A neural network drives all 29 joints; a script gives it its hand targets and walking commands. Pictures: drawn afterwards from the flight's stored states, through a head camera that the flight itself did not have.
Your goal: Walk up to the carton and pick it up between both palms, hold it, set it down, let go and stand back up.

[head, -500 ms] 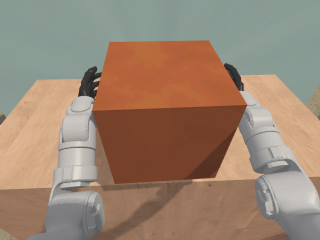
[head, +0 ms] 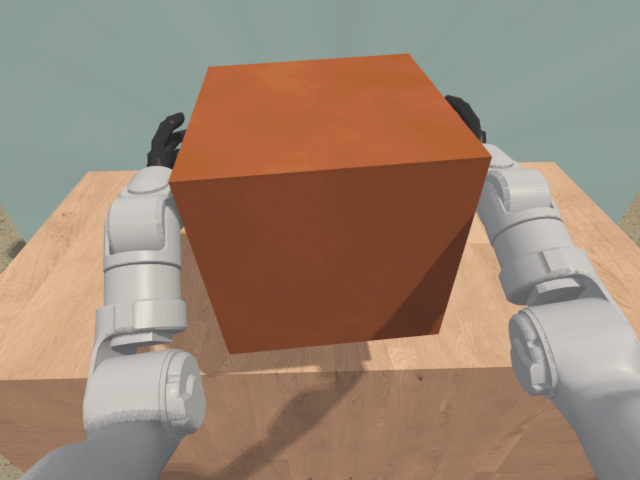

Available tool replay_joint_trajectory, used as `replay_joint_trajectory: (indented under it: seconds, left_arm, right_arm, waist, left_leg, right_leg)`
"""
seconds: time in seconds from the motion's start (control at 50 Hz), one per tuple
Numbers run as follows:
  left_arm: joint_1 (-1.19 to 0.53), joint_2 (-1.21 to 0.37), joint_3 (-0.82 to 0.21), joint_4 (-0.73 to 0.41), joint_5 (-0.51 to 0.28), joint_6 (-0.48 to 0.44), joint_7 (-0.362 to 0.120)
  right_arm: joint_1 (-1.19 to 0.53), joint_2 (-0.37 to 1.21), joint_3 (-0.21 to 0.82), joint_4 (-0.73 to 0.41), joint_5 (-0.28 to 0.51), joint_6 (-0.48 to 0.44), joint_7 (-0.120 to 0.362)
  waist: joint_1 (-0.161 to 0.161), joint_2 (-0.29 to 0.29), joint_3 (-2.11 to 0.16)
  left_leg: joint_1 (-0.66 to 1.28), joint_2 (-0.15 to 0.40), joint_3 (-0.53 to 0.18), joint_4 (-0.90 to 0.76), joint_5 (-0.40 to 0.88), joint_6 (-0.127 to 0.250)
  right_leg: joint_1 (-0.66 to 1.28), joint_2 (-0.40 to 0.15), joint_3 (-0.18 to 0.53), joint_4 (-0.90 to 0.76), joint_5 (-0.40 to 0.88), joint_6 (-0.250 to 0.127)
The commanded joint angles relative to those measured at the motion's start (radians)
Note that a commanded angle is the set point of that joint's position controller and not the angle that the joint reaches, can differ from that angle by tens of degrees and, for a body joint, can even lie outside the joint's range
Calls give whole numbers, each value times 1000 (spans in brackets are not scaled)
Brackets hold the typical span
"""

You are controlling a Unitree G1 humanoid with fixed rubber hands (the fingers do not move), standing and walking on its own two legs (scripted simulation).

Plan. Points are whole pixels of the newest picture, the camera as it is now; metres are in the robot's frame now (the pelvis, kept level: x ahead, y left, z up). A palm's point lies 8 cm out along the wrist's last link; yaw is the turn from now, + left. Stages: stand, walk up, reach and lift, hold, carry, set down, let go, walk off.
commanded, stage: reach and lift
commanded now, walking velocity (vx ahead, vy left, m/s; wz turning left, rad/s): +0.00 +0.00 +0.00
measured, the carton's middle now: (322, 198) +0.39 -0.02 +0.19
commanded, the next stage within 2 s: hold in 1.04 s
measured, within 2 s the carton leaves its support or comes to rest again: neither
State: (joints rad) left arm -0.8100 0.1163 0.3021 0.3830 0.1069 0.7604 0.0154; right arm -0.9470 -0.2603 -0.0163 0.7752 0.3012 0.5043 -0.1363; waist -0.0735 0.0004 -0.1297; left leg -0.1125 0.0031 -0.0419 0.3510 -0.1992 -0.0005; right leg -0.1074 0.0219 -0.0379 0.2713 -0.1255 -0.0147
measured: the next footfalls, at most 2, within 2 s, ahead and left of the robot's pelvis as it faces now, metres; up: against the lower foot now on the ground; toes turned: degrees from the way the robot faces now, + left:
none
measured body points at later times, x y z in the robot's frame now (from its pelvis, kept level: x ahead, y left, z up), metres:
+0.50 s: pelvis +0.00 +0.00 +0.00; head -0.08 +0.01 +0.44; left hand +0.38 +0.16 +0.27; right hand +0.38 -0.20 +0.28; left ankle +0.00 +0.12 -0.75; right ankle +0.02 -0.11 -0.75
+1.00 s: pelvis +0.00 +0.00 +0.00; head -0.09 +0.01 +0.44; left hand +0.39 +0.17 +0.30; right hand +0.39 -0.19 +0.31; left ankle +0.00 +0.12 -0.75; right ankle +0.02 -0.11 -0.75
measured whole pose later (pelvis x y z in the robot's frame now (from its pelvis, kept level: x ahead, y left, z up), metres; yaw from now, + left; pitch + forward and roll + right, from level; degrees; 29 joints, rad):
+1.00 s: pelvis +0.00 +0.00 +0.00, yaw +0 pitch -1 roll -1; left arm -0.98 0.19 0.30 0.49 0.09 0.88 -0.02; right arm -1.11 -0.32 0.04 0.83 0.41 0.66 -0.19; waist -0.07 0.01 -0.21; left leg -0.15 0.01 -0.06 0.37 -0.20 -0.01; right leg -0.13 0.04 -0.02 0.26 -0.11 -0.02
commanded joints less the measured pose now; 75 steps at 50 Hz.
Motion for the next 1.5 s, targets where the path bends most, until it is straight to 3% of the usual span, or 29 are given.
replay_joint_trajectory:
  seconds: [0.0, 0.1, 0.28, 0.4, 0.6, 0.64, 0.78, 0.96, 1.04, 1.2, 1.48]
  left_arm:
    - [-786, -581, -422, -194, -146, -72, -167]
    - [-793, -581, -437, -243, -151, -58, -170]
    - [-788, -565, -423, -285, -144, -15, -174]
    - [-854, -563, -425, -279, -163, -4, -167]
    - [-935, -529, -348, -126, -160, 1, -177]
    - [-944, -525, -338, -106, -171, 0, -181]
    - [-960, -487, -303, -45, -172, 7, -191]
    - [-965, -483, -325, -130, -184, 24, -187]
    - [-946, -479, -332, -161, -180, 39, -188]
    - [-961, -465, -308, -135, -162, 48, -193]
    - [-1042, -473, -312, -79, -207, 23, -180]
  right_arm:
    - [-797, 727, 266, -386, 162, -18, 102]
    - [-788, 708, 277, -413, 201, 5, 92]
    - [-808, 690, 299, -459, 242, 46, 90]
    - [-839, 692, 274, -440, 245, 67, 102]
    - [-910, 679, 205, -275, 224, 90, 120]
    - [-935, 675, 203, -286, 234, 92, 118]
    - [-957, 648, 189, -258, 253, 112, 101]
    - [-951, 623, 205, -325, 304, 140, 84]
    - [-941, 616, 222, -342, 321, 151, 83]
    - [-958, 634, 218, -316, 302, 161, 92]
    - [-1001, 631, 173, -264, 284, 152, 107]
  waist:
    - [-17, 9, -402]
    - [-27, 36, -433]
    - [-12, 19, -432]
    - [-5, 35, -424]
    - [12, 22, -379]
    - [17, 15, -401]
    - [11, 8, -396]
    - [-9, 30, -463]
    - [-3, 43, -457]
    - [18, 22, -407]
    - [18, 22, -439]
  left_leg:
    - [-10, -46, 1, -25, 226, -19]
    - [8, -41, -7, -6, 301, -35]
    - [14, -37, -11, -1, 353, -41]
    - [-16, -34, -12, -14, 277, -39]
    - [-108, -33, 0, -55, 107, -11]
    - [-119, -28, 0, -61, 100, -11]
    - [-127, -32, 0, -50, 117, -12]
    - [-80, -32, -15, -14, 264, -34]
    - [-78, -33, -18, -11, 289, -38]
    - [-108, -33, -15, -29, 217, -29]
    - [-148, -33, -16, -52, 99, -19]
  right_leg:
    - [273, 34, 46, 31, 274, 56]
    - [295, 40, 47, 37, 336, 53]
    - [300, 56, 46, 43, 360, 47]
    - [256, 53, 55, 32, 265, 40]
    - [229, 38, 71, 17, 121, 36]
    - [238, 39, 72, 17, 117, 32]
    - [251, 34, 78, 17, 151, 40]
    - [292, 49, 80, 27, 286, 38]
    - [302, 51, 79, 32, 312, 35]
    - [265, 49, 80, 20, 235, 34]
    - [231, 36, 91, 12, 124, 32]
